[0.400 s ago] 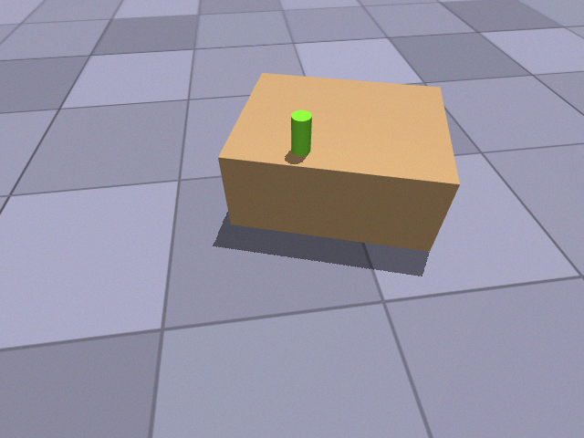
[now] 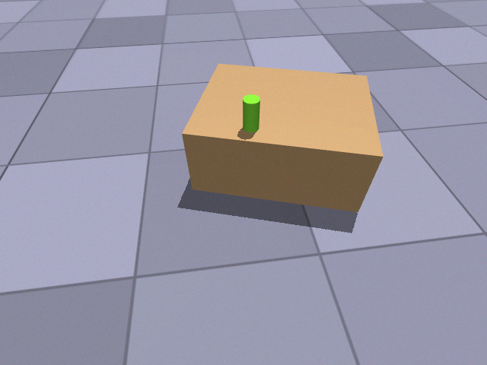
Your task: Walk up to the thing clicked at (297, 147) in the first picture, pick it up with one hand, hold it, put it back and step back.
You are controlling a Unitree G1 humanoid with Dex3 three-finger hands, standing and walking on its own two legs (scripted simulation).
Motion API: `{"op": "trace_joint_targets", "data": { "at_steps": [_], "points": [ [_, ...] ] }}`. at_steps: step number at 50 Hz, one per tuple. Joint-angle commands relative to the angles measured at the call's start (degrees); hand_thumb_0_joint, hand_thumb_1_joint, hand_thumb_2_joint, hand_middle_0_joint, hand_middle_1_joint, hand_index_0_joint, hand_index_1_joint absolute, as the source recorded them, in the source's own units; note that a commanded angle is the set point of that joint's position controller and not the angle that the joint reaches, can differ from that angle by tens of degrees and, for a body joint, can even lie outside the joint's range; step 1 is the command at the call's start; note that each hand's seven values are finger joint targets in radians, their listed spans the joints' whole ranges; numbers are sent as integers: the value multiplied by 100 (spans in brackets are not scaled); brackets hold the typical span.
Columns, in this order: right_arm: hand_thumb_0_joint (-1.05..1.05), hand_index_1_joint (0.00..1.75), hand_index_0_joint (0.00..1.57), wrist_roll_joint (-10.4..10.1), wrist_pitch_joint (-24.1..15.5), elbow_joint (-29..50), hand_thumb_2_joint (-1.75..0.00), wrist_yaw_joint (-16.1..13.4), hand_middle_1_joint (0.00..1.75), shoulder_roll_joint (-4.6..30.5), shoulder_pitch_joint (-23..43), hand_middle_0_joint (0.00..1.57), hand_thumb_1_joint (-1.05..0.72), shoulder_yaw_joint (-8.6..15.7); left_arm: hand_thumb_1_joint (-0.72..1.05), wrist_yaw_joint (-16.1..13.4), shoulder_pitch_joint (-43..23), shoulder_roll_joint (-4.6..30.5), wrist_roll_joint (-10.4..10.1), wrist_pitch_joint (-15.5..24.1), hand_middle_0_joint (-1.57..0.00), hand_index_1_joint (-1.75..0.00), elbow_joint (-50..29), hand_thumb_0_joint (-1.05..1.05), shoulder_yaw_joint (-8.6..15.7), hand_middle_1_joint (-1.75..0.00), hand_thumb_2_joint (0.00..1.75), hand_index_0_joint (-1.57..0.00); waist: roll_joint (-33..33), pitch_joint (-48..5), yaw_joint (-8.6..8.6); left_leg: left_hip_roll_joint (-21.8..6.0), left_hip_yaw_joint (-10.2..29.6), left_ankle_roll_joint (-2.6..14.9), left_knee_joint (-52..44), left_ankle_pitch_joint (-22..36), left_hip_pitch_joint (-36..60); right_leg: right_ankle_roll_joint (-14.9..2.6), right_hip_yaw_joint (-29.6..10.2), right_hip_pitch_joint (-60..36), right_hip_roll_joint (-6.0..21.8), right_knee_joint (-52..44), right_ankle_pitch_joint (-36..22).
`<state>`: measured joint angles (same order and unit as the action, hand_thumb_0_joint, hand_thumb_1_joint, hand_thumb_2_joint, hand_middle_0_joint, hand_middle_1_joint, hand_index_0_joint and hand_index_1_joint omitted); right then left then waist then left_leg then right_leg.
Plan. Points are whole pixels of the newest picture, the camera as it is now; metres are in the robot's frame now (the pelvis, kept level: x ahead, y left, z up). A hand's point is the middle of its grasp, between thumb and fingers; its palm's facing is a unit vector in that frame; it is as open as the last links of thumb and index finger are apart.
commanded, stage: stand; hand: left
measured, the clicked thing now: (251, 114) +1.23 -0.05 -0.32
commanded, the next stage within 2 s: walk up in 0.72 s
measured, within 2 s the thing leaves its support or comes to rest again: neither
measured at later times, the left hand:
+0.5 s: hand out of the picture +0.07 +0.25 -0.16, palm faces -0.02 -0.94 -0.33, open 7.4 cm
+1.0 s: hand out of the picture +0.13 +0.24 -0.14, palm faces -0.14 -0.91 -0.39, open 7.4 cm
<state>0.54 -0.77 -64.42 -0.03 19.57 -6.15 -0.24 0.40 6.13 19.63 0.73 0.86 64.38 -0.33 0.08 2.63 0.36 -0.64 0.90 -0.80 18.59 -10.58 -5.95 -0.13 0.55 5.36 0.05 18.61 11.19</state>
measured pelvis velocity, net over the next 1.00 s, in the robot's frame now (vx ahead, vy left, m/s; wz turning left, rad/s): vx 0.04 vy -0.05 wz -0.10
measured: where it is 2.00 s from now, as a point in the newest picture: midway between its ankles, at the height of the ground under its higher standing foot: (283, 326)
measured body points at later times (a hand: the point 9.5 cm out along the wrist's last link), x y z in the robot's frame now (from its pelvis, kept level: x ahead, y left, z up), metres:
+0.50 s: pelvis +0.00 +0.00 +0.00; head +0.01 +0.00 +0.45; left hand +0.07 +0.30 -0.13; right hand +0.07 -0.30 -0.13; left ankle +0.00 +0.13 -0.75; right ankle -0.01 -0.12 -0.75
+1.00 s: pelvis +0.04 -0.05 -0.02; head +0.05 -0.06 +0.43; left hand +0.14 +0.28 -0.12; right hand +0.05 -0.39 -0.14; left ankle +0.00 +0.13 -0.75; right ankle +0.11 -0.19 -0.74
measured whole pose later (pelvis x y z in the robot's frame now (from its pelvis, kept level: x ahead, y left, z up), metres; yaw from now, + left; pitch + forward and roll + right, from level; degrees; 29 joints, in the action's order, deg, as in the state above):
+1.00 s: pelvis +0.04 -0.05 -0.02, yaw -6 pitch -3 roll +2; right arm 3.2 -2.8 -56.9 2.5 24.6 -15.7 5.2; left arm 6.1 13.5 25.2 2.4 0.8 56.2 4.7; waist -0.5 3.0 -0.5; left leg -4.1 -4.0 -0.8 24.6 -19.7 -2.5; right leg -0.7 -0.2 20.8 4.5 35.5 18.1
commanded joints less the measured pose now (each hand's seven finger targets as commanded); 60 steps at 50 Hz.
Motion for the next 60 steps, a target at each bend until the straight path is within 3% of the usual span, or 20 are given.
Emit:
{"op": "trace_joint_targets", "data": {
  "at_steps": [1, 35, 36, 37, 38, 39, 40, 41, 43, 47, 48, 49, 50, 51, 52, 53, 54, 56, 58, 60],
  "points": [
    [0, 30, 20, -27, -110, 382, -90, -69, 30, 1217, 269, 20, -90, 232, 90, -107, -215, 1206, -25, 124, -20, -30, -327, 0, 251, -30, 90, -20, 10, -423, -15, -656, 444, 228, -137, 1068, 135, -133, -540, -8, 751, -291, -1144],
    [0, 30, 20, -15, -99, 354, -90, -56, 30, 1256, 150, 20, -90, 218, 90, -103, -111, 1250, -28, 104, -20, -30, -341, 0, 251, -30, 90, -20, 9, -305, -41, -652, 489, 201, -253, 837, 71, -138, -548, 56, 749, -371, -805],
    [0, 30, 20, 144, -223, 702, -90, 22, 30, 1837, -306, 20, -90, 619, 90, 91, 217, 1772, 104, 115, -20, -30, -784, 0, 633, -30, 90, -20, -154, -813, -134, -495, 465, 591, 260, -2051, 484, -330, -649, 436, 349, 152, 1899],
    [0, 30, 20, 194, -260, 581, -90, 56, 30, 1913, -553, 20, -90, 695, 90, 164, -48, 1656, 153, 92, -20, -30, -826, 0, 625, -30, 90, -20, 109, -343, -324, -711, 831, 746, 50, -3015, 552, -349, -611, 1533, 325, 565, 2569],
    [0, 30, 20, 177, -267, 565, -90, 58, 30, 2007, -830, 20, -90, 797, 90, 225, -481, 1454, 168, 77, -20, -30, -1022, 0, 623, -30, 90, -20, 548, 130, -563, -1233, 1534, 1030, -473, -3395, 711, -259, -337, 2482, 131, 1481, 2190],
    [0, 30, 20, 197, -303, 667, -90, 63, 30, 2182, -931, 20, -90, 901, 90, 261, -631, 1343, 173, 52, -20, -30, -1203, 0, 617, -30, 90, -20, 964, 477, -668, -2092, 2378, 1480, -1084, -3448, 737, -149, -216, 3249, 105, 2736, 1698],
    [0, 30, 20, 212, -388, 807, -90, 60, 30, 2229, -891, 20, -90, 939, 90, 269, -555, 1391, 176, 86, -20, -30, -1314, 0, 617, -30, 90, -20, 738, 613, -569, -2438, 2615, 1643, -1135, -2970, 760, -185, -670, 3633, 460, 3034, 1603],
    [0, 30, 20, 181, -435, 903, -90, 54, 30, 2020, -837, 20, -90, 879, 90, 291, -391, 1510, 167, 133, -20, -30, -1290, 0, 645, -30, 90, -20, 239, 380, -422, -2202, 2366, 1545, -1010, -2547, 773, -174, -812, 3470, 520, 3219, 1365],
    [0, 30, 20, 198, -450, 1178, -90, 86, 30, 2005, -481, 20, -90, 884, 90, 411, 58, 1468, 104, 129, -20, -30, -1329, 0, 657, -30, 90, -20, 725, 186, -170, -1998, 1678, 1436, -1086, -2603, 546, -85, -621, 3075, 684, 2907, 1355],
    [0, 30, 20, 245, -415, 1474, -90, 190, 30, 1995, -63, 20, -90, 906, 90, 541, 402, 1417, 132, 143, -20, -30, -1321, 0, 744, -30, 90, -20, 1145, 205, 61, -1460, 449, 1096, -663, -1873, -546, -54, -49, 1430, 497, 1814, 793],
    [0, 30, 20, 234, -389, 1509, -90, 200, 30, 1933, -16, 20, -90, 885, 90, 532, 579, 1430, 141, 158, -20, -30, -1269, 0, 762, -30, 90, -20, 925, 159, 139, -1276, 181, 1002, -347, -1736, -743, -46, 131, 983, 385, 1457, 477],
    [0, 30, 20, 213, -350, 1562, -90, 208, 30, 1900, 101, 20, -90, 876, 90, 499, 991, 1409, 143, 178, -20, -30, -1124, 0, 800, -30, 90, -20, 698, 57, 402, -1154, -82, 903, 204, -1831, -1147, -56, 372, 224, 260, 1132, -72],
    [0, 30, 20, 234, -310, 1580, -90, 200, 30, 1648, -46, 20, -90, 796, 90, 430, 1567, 1612, 150, 222, -20, -30, -926, 0, 892, -30, 90, -20, -114, -231, 587, -838, -317, 755, 1289, -1916, -1611, -14, 357, -703, 63, 1166, -16],
    [0, 30, 20, 224, -280, 1589, -90, 198, 30, 1341, -390, 20, -90, 670, 90, 327, 2174, 1934, 181, 278, -20, -30, -851, 0, 1029, -30, 90, -20, -1235, -512, 835, -415, -695, 616, 2971, -2071, -2457, -138, -145, -1690, 157, 840, 958],
    [0, 30, 20, 105, -276, 1828, -90, 219, 30, 1002, -347, 20, -90, 541, 90, 235, 2502, 2566, 169, 324, -20, -30, -1028, 0, 1150, -30, 90, -20, -2534, -408, 964, 355, -529, 310, 4454, -2579, -3466, -687, -3391, -1319, 1703, -809, 3209],
    [0, 30, 20, 157, -210, 1790, -90, 174, 30, 1586, -181, 20, -90, 710, 90, 261, 1758, 2664, 116, 330, -20, -30, -1310, 0, 1060, -30, 90, -20, -1460, 121, 633, -99, 179, 235, 4800, -2187, -3139, -1304, -4500, -37, 2351, -1317, 4225],
    [0, 30, 20, 91, -209, 1649, -90, 203, 30, 1870, -295, 20, -90, 779, 90, 264, 1179, 2502, 10, 318, -20, -30, -1511, 0, 1030, -30, 90, -20, -705, 472, 333, -402, 334, 257, 4911, -1653, -3153, -1384, -4020, 236, 2207, -1281, 4207],
    [0, 30, 20, 51, -211, 1427, -90, 239, 30, 1799, -742, 20, -90, 753, 90, 199, 832, 2149, -6, 346, -20, -30, -1627, 0, 915, -30, 90, -20, -609, 548, 63, -623, 253, 277, 4579, -1017, -2831, -1117, -2826, 642, 1664, -1071, 3289],
    [0, 30, 20, 83, -213, 1315, -90, 306, 30, 1658, -1134, 20, -90, 743, 90, 212, 942, 1975, -21, 395, -20, -30, -1609, 0, 850, -30, 90, -20, -697, 404, 1, -672, 169, 214, 4036, -731, -2373, -1120, -2052, 803, 1376, -917, 2269],
    [0, 30, 20, 116, -200, 1428, -90, 376, 30, 1577, -1052, 20, -90, 756, 90, 212, 1065, 1908, -35, 429, -20, -30, -1681, 0, 832, -30, 90, -20, -679, 371, 49, -636, 18, 114, 3421, -647, -2313, -1171, -1638, 776, 1235, -838, 1904]
  ]
}}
